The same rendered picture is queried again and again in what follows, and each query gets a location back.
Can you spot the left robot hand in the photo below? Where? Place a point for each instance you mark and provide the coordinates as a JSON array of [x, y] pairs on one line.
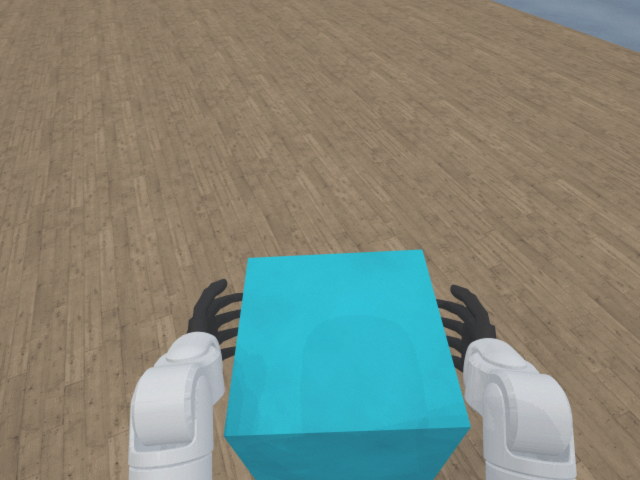
[[204, 319]]

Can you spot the robot left forearm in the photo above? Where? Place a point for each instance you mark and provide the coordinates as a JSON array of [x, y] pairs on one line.
[[171, 412]]

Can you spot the carton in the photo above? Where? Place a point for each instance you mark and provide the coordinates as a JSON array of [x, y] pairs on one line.
[[342, 370]]

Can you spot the right robot hand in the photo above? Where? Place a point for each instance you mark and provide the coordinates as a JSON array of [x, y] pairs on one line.
[[476, 322]]

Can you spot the robot right forearm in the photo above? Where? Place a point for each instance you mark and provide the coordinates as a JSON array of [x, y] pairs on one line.
[[527, 419]]

